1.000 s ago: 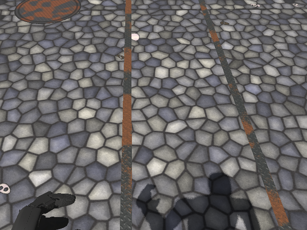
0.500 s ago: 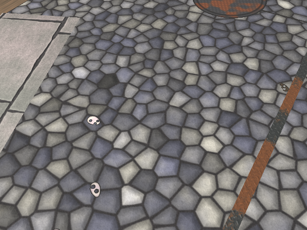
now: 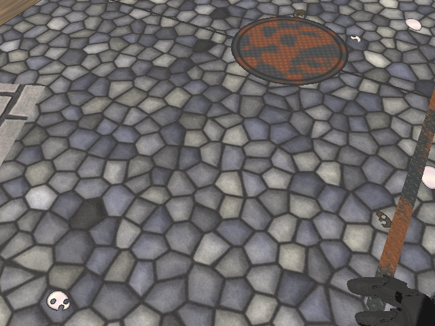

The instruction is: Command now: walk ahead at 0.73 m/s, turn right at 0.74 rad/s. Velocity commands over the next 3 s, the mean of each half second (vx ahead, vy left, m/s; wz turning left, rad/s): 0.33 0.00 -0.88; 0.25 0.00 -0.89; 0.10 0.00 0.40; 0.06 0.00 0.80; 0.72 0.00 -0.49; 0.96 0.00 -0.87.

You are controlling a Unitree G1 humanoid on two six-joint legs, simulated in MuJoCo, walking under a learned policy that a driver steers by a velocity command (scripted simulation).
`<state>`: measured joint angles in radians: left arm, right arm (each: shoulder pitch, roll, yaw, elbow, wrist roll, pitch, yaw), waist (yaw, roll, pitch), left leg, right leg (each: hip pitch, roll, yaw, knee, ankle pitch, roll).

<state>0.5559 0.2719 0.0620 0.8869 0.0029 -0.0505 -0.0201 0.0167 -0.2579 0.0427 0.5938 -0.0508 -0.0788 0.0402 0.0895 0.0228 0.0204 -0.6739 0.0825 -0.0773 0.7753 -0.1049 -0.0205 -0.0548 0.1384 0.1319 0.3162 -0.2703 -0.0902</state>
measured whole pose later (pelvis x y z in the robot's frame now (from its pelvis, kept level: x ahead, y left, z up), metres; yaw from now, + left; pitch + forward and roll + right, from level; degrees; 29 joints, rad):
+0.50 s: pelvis +0.28 +0.02 -0.01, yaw -28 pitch +1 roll +3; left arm 0.10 0.35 0.09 0.56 -0.02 0.06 -0.03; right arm 0.13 -0.33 -0.09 0.77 0.03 -0.04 -0.02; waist -0.05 -0.01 0.10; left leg -0.16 0.07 0.27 0.46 -0.29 -0.02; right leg -0.55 -0.08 -0.04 0.72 -0.15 0.00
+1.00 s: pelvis +0.42 -0.03 -0.01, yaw -54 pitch +1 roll +0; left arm 0.20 0.34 0.08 0.53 -0.01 0.02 0.02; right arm 0.22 -0.30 -0.08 0.76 -0.01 -0.06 0.01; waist -0.03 -0.04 -0.02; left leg -0.25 -0.02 -0.03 0.50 -0.28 0.01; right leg -0.53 0.09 0.14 1.00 -0.43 -0.01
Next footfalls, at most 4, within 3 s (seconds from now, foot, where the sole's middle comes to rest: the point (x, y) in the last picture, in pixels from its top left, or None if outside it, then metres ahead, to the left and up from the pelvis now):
0.12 left None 0.35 0.14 -0.78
0.54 right None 0.37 -0.15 -0.78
0.90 left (237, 309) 0.53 0.02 -0.78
1.22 right None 0.41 -0.22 -0.78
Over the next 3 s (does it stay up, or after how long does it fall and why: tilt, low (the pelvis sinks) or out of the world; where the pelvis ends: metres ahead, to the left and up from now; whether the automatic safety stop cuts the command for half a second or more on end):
stays up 1.07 -0.48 -0.04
